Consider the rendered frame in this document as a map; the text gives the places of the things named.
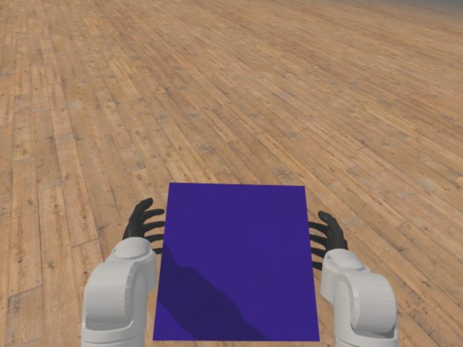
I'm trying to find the carton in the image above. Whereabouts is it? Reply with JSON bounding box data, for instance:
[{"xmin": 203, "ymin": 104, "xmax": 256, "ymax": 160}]
[{"xmin": 153, "ymin": 182, "xmax": 320, "ymax": 341}]

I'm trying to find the right robot hand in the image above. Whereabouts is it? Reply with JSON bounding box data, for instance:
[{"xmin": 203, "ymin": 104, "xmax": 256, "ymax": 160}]
[{"xmin": 308, "ymin": 211, "xmax": 348, "ymax": 271}]

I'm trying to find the right robot forearm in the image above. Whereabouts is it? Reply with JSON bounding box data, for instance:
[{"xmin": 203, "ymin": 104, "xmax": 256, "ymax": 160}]
[{"xmin": 320, "ymin": 249, "xmax": 399, "ymax": 347}]

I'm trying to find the left robot forearm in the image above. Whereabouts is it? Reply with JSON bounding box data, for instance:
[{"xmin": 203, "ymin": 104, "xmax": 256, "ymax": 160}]
[{"xmin": 81, "ymin": 237, "xmax": 158, "ymax": 347}]

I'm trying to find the left robot hand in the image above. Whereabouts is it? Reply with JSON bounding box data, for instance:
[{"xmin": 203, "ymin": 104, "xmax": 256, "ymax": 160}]
[{"xmin": 122, "ymin": 198, "xmax": 165, "ymax": 254}]

